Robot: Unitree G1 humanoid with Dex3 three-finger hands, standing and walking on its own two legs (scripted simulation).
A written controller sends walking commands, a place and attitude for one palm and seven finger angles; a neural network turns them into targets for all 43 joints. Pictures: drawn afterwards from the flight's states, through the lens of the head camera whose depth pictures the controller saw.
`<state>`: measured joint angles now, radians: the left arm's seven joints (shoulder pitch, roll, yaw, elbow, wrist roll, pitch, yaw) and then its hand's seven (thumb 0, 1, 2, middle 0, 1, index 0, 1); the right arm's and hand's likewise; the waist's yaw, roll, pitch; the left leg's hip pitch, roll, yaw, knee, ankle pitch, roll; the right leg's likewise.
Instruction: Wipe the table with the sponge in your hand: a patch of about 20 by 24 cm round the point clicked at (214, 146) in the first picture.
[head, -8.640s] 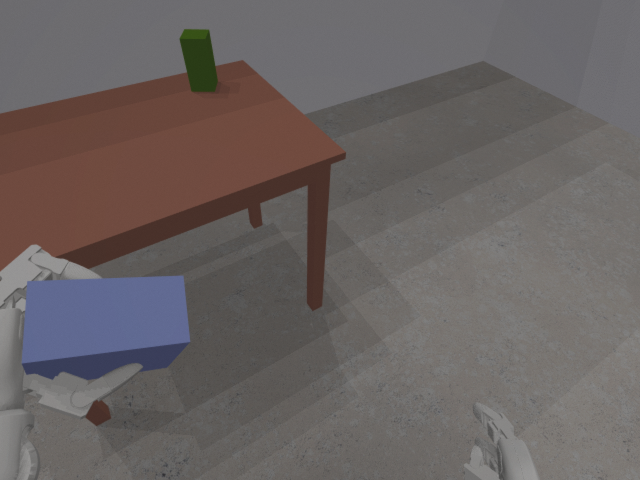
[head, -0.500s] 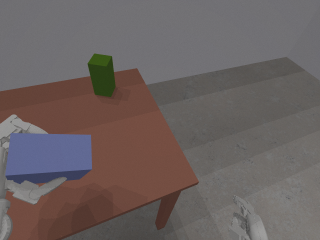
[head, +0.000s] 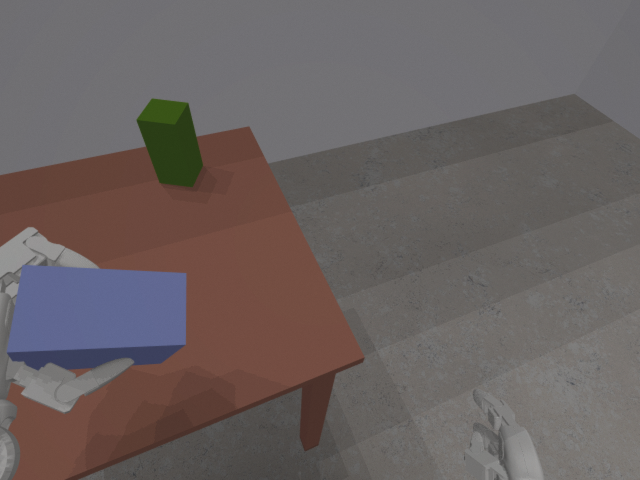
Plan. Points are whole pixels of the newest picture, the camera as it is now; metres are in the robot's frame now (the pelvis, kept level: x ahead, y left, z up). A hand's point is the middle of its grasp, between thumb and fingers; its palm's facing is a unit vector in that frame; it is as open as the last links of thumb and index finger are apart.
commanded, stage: shuffle to correct the standing spot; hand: left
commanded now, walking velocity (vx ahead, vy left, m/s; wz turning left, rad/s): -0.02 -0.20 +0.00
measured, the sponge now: (127, 322) +0.23 +0.21 +0.13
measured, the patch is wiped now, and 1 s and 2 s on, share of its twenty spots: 0.00 0.00 0.00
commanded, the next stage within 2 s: come to a stop and stand still in 1.22 s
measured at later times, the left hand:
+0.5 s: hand (78, 325) +0.22 +0.23 +0.15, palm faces +0.29 -0.87 -0.41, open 10.6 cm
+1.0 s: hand (87, 319) +0.22 +0.23 +0.16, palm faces +0.30 -0.86 -0.41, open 10.6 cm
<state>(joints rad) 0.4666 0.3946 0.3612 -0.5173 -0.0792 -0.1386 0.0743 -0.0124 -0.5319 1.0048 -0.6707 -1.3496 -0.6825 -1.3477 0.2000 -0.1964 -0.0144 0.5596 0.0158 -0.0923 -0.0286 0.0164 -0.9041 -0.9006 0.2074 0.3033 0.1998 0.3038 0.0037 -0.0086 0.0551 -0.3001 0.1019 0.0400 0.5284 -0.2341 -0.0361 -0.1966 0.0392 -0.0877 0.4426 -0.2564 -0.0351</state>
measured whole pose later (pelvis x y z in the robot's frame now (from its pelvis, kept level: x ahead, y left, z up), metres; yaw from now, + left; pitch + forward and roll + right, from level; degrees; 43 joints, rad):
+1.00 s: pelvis +0.00 -0.01 +0.00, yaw +1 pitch +0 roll -2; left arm 0.49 0.42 0.37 -0.56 -0.09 -0.14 0.08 -0.01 -0.53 1.01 -0.67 -1.35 -0.69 -1.35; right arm 0.21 -0.19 -0.02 0.57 0.02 -0.08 -0.03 0.02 -0.90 -0.90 0.21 0.30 0.20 0.30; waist -0.02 -0.02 0.06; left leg -0.31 0.11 0.02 0.55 -0.25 -0.05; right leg -0.21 0.05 -0.11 0.48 -0.29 -0.05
